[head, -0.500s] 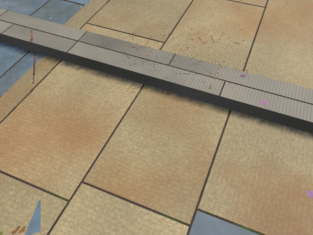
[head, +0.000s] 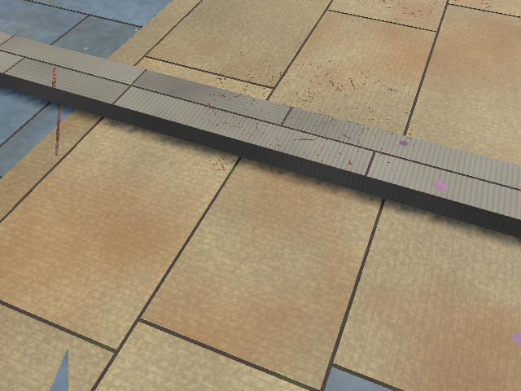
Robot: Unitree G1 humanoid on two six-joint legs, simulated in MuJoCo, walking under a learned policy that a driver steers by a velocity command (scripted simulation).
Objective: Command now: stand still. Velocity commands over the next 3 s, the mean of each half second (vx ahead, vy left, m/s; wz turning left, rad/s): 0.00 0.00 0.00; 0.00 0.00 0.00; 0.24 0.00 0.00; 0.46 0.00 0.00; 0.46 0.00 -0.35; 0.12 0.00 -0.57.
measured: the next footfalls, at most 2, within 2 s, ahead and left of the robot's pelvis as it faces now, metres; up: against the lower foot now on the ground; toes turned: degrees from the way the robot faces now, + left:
left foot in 1.76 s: +0.43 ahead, +0.10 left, +0.00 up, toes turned +1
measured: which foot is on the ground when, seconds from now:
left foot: down 0.00-1.00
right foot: down 0.00-1.00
